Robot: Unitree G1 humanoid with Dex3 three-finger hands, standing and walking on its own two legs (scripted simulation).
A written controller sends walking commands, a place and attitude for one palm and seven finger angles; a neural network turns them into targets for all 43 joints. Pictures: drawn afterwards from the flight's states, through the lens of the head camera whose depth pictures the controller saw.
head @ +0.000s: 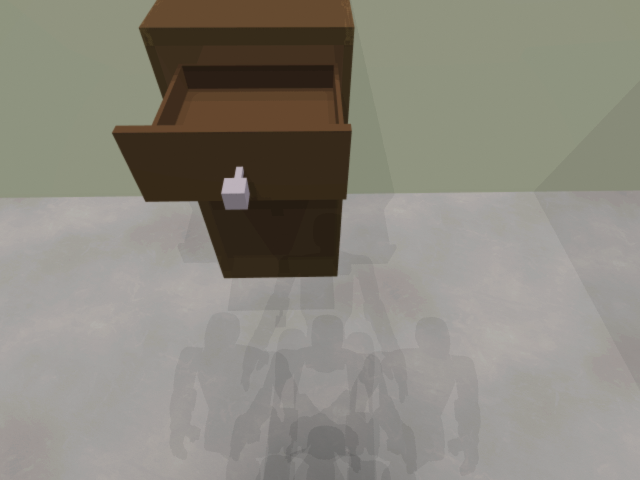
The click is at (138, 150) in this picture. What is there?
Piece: drawer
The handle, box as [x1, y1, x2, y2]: [221, 167, 249, 209]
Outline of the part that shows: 242,167 236,167 235,176 233,178 224,178 221,194 225,209 247,208 249,192 246,178 242,177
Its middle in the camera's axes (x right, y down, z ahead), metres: -0.14 -0.09 +0.66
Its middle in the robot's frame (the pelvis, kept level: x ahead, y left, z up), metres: +0.56 +0.18 +0.02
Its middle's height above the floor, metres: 0.80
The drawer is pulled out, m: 0.30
